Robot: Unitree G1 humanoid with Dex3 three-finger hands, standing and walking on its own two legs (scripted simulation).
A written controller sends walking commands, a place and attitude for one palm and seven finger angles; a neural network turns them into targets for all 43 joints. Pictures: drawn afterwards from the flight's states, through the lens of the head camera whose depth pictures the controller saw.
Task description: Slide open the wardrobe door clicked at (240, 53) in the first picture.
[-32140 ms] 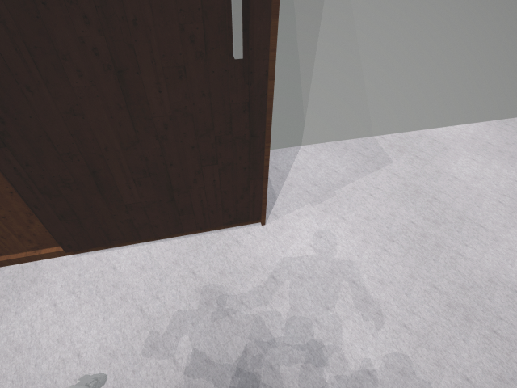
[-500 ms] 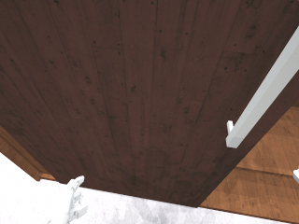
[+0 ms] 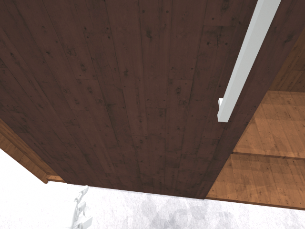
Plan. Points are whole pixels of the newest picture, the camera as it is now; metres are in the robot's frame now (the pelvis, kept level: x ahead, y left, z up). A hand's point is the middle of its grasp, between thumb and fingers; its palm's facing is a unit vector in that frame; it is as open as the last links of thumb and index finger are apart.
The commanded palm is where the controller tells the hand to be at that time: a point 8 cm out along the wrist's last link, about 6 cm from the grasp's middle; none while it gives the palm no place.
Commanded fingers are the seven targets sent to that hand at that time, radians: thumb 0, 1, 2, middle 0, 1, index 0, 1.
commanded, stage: step back with the hand held close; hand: right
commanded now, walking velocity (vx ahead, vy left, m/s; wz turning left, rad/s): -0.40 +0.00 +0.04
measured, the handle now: (240, 60) +0.39 -0.16 +0.27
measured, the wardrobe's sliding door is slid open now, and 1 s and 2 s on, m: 0.69 0.69 0.69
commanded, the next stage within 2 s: stop stepping back and stand still in 0.76 s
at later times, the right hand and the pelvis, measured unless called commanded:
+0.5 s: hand out of the picture +0.13 -0.27 +0.19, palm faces +0.43 +0.81 -0.39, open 7.4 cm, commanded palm +0.07 -0.30 +0.19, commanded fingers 0.00 -0.90 -0.90 0.20 0.30 0.20 0.30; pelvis -0.08 -0.01 +0.01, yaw +2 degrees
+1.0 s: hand out of the picture -0.03 -0.23 +0.18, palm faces +0.32 +0.84 -0.44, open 7.4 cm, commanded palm -0.09 -0.28 +0.19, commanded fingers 0.00 -0.90 -0.90 0.20 0.30 0.20 0.30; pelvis -0.24 +0.01 +0.01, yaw +2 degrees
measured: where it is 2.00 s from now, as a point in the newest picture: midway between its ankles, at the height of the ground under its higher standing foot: outside the picture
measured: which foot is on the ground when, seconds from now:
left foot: down 0.00-0.28, up 0.30-0.58, down 0.60-1.00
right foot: down 0.00-0.60, up 0.62-0.80, down 0.82-1.00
